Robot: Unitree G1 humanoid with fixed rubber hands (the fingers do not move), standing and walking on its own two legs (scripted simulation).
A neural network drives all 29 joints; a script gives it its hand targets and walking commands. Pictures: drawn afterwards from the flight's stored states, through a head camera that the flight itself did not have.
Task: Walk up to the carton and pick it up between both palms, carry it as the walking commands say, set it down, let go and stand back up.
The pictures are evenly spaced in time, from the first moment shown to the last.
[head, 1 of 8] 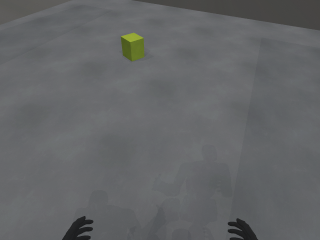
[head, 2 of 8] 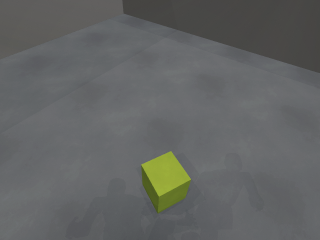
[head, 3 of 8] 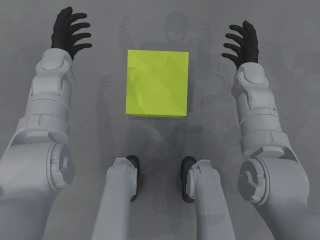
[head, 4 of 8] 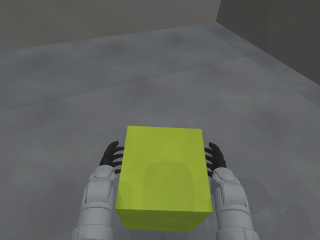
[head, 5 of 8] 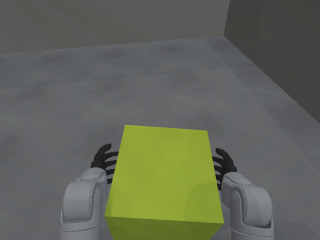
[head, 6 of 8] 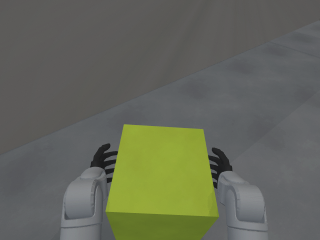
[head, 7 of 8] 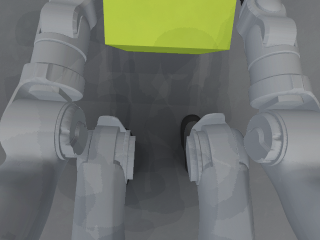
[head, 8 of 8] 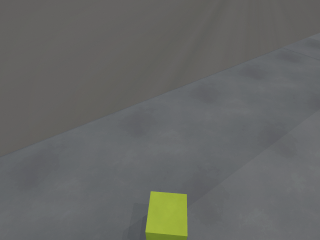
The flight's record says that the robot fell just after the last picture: no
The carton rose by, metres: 0.68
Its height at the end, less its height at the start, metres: +0.00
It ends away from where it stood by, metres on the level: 1.67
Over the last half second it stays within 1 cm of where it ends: yes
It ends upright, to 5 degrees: yes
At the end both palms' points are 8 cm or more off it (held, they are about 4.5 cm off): yes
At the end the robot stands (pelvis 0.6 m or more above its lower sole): yes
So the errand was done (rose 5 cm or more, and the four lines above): yes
